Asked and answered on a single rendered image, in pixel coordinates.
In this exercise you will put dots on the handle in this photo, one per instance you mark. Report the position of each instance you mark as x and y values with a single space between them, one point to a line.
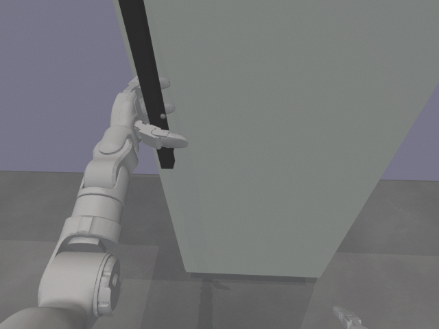
137 29

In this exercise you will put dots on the right robot hand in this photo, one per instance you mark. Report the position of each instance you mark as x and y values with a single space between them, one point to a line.
348 319

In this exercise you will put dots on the left robot hand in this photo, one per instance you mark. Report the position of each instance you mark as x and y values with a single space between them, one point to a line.
128 112

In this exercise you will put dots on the robot left forearm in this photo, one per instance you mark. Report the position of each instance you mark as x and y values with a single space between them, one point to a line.
94 225

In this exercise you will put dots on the left robot upper arm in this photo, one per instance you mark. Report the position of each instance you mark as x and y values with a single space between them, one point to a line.
78 288

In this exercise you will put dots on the fridge door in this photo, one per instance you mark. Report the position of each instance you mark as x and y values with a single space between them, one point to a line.
293 110

